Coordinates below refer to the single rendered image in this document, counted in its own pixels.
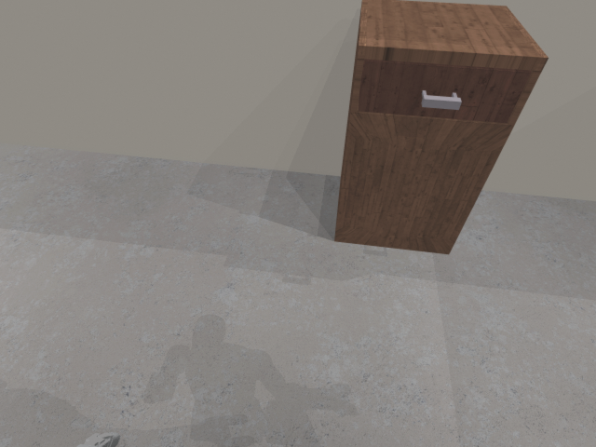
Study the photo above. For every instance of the handle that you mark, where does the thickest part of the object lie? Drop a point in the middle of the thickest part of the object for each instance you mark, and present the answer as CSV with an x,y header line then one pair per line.
x,y
441,102

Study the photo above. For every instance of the drawer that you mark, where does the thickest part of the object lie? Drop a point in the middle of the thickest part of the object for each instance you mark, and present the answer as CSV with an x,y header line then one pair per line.
x,y
395,87

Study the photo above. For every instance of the cabinet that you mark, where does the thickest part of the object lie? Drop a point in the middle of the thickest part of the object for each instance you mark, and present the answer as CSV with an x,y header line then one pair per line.
x,y
409,182

